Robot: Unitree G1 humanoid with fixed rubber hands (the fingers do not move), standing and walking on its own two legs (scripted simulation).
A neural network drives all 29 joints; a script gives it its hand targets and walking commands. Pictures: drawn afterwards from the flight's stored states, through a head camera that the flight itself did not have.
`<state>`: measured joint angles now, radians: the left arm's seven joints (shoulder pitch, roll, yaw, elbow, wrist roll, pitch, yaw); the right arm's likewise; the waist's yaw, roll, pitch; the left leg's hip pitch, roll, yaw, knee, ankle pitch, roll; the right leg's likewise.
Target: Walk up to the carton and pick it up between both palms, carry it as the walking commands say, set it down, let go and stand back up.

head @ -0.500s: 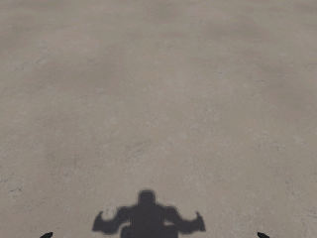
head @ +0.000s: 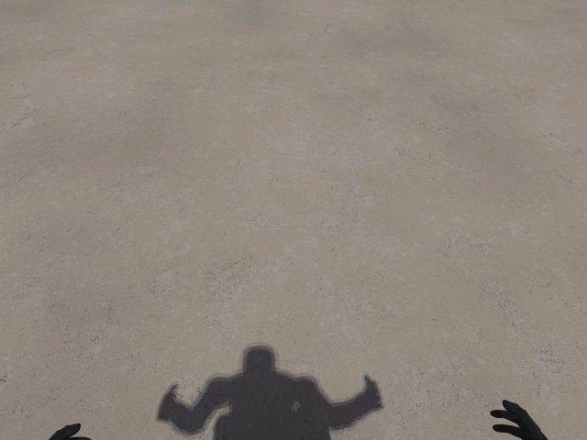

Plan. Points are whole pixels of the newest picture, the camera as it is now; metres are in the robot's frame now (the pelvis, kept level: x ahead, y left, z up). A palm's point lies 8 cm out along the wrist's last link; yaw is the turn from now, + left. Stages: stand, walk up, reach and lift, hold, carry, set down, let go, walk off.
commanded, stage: walk up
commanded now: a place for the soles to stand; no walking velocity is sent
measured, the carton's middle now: out of the picture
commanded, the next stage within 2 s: none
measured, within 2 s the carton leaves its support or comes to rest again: neither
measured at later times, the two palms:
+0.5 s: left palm (234, 278) +0.39 +0.11 -0.08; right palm out of the picture +0.00 -0.46 -0.06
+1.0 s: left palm (388, 201) +0.62 -0.21 -0.10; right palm out of the picture +0.03 -0.56 -0.07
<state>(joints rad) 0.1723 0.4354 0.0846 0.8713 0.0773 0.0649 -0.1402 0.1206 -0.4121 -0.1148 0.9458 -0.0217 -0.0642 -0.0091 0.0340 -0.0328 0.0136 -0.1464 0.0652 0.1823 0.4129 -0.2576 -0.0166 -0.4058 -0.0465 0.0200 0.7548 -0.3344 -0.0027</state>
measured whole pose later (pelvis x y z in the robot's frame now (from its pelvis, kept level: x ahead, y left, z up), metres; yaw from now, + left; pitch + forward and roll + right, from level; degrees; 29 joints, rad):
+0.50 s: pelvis +0.11 -0.11 +0.00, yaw -28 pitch +2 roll +0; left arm 0.16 0.47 0.12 0.77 0.06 0.05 -0.20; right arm 0.30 -0.50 -0.10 0.85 -0.04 -0.12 -0.02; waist -0.03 -0.03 -0.05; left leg -0.12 0.11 0.22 0.44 -0.34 -0.04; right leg -0.52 -0.05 0.00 0.85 -0.24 0.05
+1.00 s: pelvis +0.27 -0.29 -0.02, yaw -53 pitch +1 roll +1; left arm 0.15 0.49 0.09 0.77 0.04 0.02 -0.16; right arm 0.31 -0.47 -0.07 0.82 -0.03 -0.16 -0.01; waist -0.01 -0.07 -0.01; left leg -0.37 0.13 0.21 0.66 -0.28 -0.01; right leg -0.51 -0.01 0.04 1.05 -0.40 0.01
